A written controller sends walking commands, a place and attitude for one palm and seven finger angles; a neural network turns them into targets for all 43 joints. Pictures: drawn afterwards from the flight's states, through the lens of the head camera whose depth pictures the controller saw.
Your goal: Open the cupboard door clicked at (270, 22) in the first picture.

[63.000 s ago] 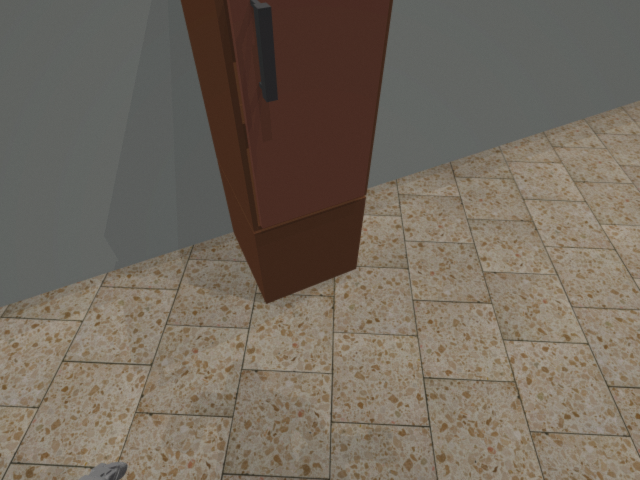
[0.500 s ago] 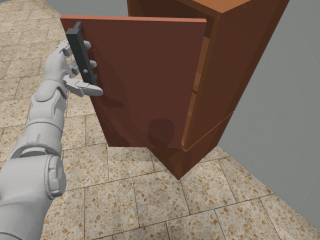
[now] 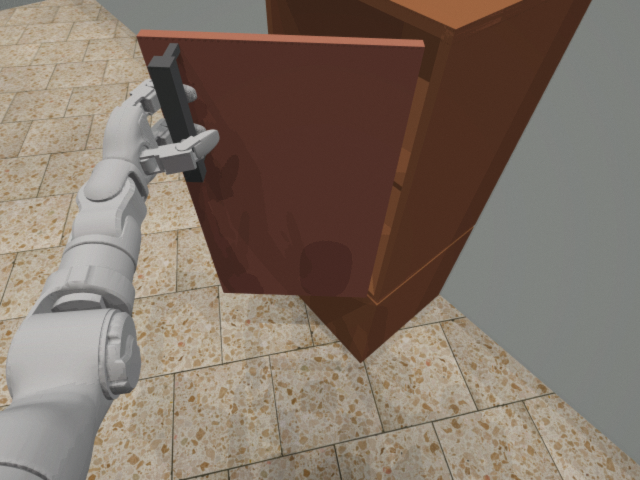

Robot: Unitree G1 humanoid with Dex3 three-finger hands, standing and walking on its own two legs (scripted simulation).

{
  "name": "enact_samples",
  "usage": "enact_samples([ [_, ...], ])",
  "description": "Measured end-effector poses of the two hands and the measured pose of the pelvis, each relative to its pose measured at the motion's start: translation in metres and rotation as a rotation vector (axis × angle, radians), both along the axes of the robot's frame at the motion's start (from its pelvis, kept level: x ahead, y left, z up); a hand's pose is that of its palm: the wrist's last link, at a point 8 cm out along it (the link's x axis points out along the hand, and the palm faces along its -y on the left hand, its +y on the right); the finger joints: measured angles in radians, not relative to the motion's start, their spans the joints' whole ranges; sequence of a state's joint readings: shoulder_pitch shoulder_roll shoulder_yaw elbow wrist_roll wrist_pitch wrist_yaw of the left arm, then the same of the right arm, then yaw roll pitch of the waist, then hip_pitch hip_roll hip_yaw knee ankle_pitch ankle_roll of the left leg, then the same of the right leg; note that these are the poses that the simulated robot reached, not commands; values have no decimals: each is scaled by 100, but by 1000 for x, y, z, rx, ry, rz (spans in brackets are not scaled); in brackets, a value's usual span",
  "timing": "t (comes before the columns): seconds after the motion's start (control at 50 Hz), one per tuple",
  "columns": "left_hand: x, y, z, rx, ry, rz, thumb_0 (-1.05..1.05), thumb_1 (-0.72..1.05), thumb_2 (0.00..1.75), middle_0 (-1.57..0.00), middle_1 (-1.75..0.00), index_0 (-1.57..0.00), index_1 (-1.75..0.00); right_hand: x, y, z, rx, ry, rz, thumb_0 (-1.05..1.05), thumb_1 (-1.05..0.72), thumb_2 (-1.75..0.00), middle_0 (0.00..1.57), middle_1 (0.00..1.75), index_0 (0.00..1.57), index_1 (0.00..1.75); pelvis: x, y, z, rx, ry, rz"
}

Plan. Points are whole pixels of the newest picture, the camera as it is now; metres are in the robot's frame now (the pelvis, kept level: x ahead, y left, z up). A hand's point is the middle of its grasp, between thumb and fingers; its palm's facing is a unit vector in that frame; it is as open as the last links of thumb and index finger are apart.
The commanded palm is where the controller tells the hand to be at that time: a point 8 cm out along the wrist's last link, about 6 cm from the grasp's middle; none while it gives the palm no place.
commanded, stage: close the thumb around the handle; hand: left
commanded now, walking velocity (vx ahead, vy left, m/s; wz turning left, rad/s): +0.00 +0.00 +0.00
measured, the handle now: (185, 117) +0.54 +0.16 +0.17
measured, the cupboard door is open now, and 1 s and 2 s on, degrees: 48 76 97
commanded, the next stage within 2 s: pull the door open along its arc in 0.24 s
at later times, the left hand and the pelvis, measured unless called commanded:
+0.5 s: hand (191, 149) +0.47 +0.14 +0.17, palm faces -0.05 -1.00 +0.00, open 6.1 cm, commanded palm +0.43 +0.20 +0.17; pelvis +0.00 -0.01 +0.00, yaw -1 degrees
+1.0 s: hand (226, 221) +0.35 +0.08 +0.18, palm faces +0.26 -0.96 +0.07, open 6.5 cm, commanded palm +0.29 +0.13 +0.17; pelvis +0.01 -0.03 +0.01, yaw -1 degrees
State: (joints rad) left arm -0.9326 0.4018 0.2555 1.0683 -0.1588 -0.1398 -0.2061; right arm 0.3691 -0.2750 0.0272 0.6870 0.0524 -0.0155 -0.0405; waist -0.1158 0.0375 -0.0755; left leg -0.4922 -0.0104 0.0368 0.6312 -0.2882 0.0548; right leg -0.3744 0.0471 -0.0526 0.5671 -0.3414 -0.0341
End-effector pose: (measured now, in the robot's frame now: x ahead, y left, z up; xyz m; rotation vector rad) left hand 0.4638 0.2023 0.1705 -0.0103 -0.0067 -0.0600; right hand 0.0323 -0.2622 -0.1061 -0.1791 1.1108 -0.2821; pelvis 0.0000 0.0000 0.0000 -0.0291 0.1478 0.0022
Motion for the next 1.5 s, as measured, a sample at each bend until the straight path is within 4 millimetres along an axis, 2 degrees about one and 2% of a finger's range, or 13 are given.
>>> enact_samples([
  [0.12, 1, -5, 1, 6, -4, -2, 1, 63, 79, -37, -132, -36, -131, -7, -1, -2, 1, 20, -2, 0, -90, -90, 21, 30, 20, 30, -1, 0, 0, 1, 3, 1],
  [0.16, 0, -7, 1, 3, -7, -5, 1, 68, 81, -36, -132, -35, -131, -10, -2, -2, 3, 24, -7, 0, -90, -90, 21, 30, 20, 30, 0, 0, 0, 2, 2, -2],
  [0.34, -7, -10, 1, 9, -9, 15, 1, 70, 79, -33, -135, -32, -133, -11, -4, -2, 13, 15, -19, 0, -90, -90, 21, 30, 20, 30, 1, -4, 2, 5, -15, -6],
  [0.48, -12, -10, 1, 9, -10, 10, 1, 70, 78, -33, -134, -32, -133, -2, -9, 0, 12, -17, -20, 0, -90, -90, 21, 30, 20, 30, 1, -8, 3, 9, -25, -13],
  [0.56, -22, -10, 0, 12, -22, 0, 1, 70, 76, -33, -134, -31, -132, 7, -12, 3, 17, -53, -24, 0, -90, -90, 21, 30, 20, 30, 3, -10, 5, 13, -37, -22],
  [0.66, -45, -14, -1, 14, -41, -17, 0, 69, 74, -33, -134, -29, -131, 30, -13, 8, 31, -119, -21, 1, -90, -90, 21, 30, 20, 30, 8, -13, 8, 19, -65, -34],
  [0.78, -83, -25, -1, 3, -50, -35, 0, 67, 72, -34, -133, -29, -130, 73, -12, 20, 50, -242, 17, 1, -90, -90, 20, 30, 20, 30, 11, -17, 10, 25, -104, -40],
  [0.94, -133, -57, -1, -66, -26, 236, 2, 65, 76, -31, -132, -32, -126, 140, 5, 41, 94, -391, 141, 1, -90, -90, 20, 30, 20, 30, 7, -26, 11, 31, -145, -27],
  [1.06, -165, -85, 3, -32, 4, 389, 2, 65, 77, -30, -129, -31, -128, 171, 21, 50, 129, -422, 231, 1, -90, -90, 20, 30, 20, 30, 5, -35, 12, 37, -173, 0],
  [1.2, -192, -109, 3, -5, 4, 396, 1, 65, 77, -30, -130, -29, -130, 175, 26, 45, 155, -387, 277, 1, -90, -90, 21, 30, 20, 30, 3, -45, 11, 44, -196, 26],
  [1.4, -229, -147, 2, 7, -21, 313, 1, 65, 73, -31, -132, -28, -131, 156, 15, 29, 195, -339, 259, 1, -90, -90, 20, 30, 20, 30, 1, -53, 8, 47, -204, 27],
  [1.5, -237, -159, 1, 12, -23, 283, 0, 65, 72, -32, -133, -29, -131, 149, 10, 24, 199, -327, 248, 1, -90, -90, 20, 30, 20, 30, 0, -57, 7, 45, -212, 26],
])
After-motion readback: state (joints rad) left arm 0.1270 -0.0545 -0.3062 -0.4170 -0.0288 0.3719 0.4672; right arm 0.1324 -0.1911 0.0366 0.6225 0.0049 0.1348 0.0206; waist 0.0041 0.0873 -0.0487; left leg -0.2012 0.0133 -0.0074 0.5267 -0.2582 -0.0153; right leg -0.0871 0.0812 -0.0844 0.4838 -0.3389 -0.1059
